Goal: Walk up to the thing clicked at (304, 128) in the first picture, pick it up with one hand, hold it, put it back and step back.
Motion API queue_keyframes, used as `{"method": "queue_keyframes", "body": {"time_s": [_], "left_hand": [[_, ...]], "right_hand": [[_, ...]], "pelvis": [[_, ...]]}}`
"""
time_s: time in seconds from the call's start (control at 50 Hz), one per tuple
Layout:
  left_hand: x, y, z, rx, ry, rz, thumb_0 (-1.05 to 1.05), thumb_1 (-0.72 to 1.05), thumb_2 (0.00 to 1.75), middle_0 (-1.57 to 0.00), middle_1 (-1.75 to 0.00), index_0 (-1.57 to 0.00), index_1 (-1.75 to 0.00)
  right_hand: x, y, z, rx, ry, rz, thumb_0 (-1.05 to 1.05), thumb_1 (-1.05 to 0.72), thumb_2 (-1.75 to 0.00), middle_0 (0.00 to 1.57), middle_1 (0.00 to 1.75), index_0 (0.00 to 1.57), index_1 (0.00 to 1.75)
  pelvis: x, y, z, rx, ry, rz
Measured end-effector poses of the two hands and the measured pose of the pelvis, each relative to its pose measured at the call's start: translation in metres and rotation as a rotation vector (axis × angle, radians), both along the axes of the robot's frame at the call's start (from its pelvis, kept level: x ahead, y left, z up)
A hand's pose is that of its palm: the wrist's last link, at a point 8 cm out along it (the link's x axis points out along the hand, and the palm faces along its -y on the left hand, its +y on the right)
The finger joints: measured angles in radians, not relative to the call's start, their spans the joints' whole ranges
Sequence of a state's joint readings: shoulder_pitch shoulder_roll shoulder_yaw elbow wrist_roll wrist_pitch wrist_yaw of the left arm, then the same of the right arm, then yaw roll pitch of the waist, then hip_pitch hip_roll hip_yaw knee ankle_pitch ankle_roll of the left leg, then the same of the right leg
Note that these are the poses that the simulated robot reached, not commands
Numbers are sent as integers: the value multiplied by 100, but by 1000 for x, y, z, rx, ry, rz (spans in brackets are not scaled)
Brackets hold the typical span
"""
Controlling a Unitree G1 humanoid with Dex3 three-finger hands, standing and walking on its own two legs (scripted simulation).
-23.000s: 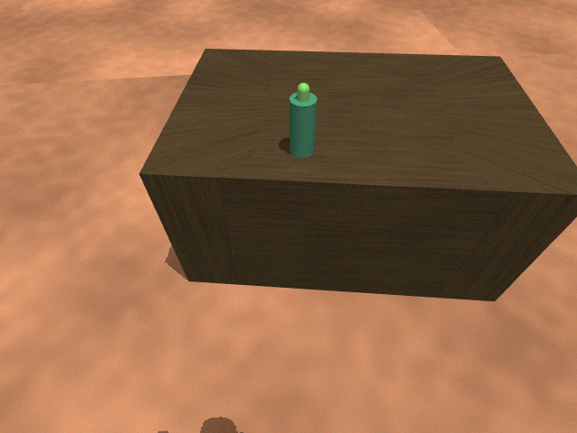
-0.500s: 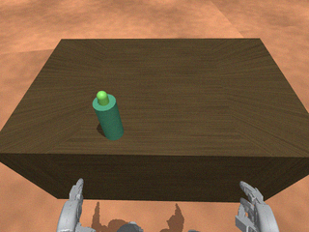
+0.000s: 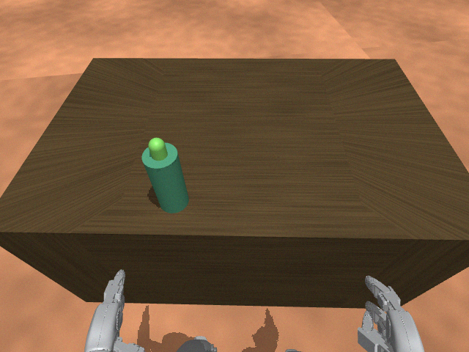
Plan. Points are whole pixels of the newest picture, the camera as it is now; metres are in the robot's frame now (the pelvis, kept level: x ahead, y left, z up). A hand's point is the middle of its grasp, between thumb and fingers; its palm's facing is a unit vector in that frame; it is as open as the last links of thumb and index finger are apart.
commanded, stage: home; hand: left
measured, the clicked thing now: (165, 174) +0.47 +0.19 -0.01
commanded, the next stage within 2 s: stand in 1.14 s
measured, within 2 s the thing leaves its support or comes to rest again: neither
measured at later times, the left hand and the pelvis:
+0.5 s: hand (142, 325) +0.17 +0.18 -0.05, palm faces +0.12 -0.97 -0.23, open 17.5 cm; pelvis +0.00 +0.00 +0.00, yaw +0 degrees
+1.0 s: hand out of the picture +0.14 +0.22 -0.09, palm faces -0.05 -0.93 -0.37, open 17.5 cm; pelvis -0.01 +0.00 +0.01, yaw +1 degrees
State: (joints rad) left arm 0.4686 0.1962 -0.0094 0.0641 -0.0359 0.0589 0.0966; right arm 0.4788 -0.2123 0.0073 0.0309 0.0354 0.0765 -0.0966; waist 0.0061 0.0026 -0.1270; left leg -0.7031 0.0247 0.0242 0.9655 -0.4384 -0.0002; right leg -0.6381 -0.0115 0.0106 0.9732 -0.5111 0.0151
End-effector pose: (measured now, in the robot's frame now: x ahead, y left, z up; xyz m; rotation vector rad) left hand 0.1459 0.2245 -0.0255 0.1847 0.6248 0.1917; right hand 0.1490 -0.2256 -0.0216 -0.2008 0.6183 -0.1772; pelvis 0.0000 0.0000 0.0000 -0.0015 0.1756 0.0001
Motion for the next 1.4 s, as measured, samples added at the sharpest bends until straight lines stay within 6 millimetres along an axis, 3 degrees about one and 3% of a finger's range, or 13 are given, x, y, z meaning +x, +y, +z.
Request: {"method": "queue_keyframes", "body": {"time_s": [0.58, 0.84, 0.9, 0.98, 1.12, 1.3, 1.4], "left_hand": [[4, 1, 2, 0, -3, -1, -2, -55, 4, -6, -5, -5, -4], [-6, -1, 1, 24, 37, 13, -2, -54, 5, -6, -5, -5, -5], [-6, 6, -12, 100, 91, -87, -1, -54, 5, -6, -5, -5, -5], [-18, 30, -30, 137, 217, -110, -1, -54, 5, -6, -5, -6, -5], [-54, 61, -40, 146, 372, -37, -1, -54, 5, -6, -5, -6, -5], [-88, 70, -46, 110, 498, 16, -1, -52, 6, -7, -6, -6, -6], [-100, 70, -45, 85, 544, 31, -1, -38, 20, -13, -16, -12, -16]], "right_hand": [[3, 1, 1, 0, 0, 2, 1, -90, -91, 20, 30, 20, 30], [-12, -19, -35, -35, 128, -58, 1, -90, -91, 20, 30, 20, 30], [-18, -24, -49, -85, 220, 34, 1, -90, -91, 20, 30, 20, 30], [-32, -38, -61, -88, 342, 71, 1, -90, -91, 20, 30, 20, 30], [-57, -60, -58, -90, 438, 12, 1, -90, -91, 20, 30, 20, 30], [-78, -61, -50, -86, 522, -32, 1, -90, -91, 20, 30, 20, 30], [-86, -53, -46, -72, 554, -38, 1, -90, -90, 20, 30, 20, 30]], "pelvis": [[2, 1, 0, -1, -1, 1], [0, -3, 2, -22, -29, 15], [-5, -3, 7, -13, -89, 15], [-8, -4, 12, 1, -132, 16], [-5, -3, 23, 6, -171, 12], [-5, 3, 38, -3, -210, 11], [-7, 6, 47, -6, -227, 9]]}}
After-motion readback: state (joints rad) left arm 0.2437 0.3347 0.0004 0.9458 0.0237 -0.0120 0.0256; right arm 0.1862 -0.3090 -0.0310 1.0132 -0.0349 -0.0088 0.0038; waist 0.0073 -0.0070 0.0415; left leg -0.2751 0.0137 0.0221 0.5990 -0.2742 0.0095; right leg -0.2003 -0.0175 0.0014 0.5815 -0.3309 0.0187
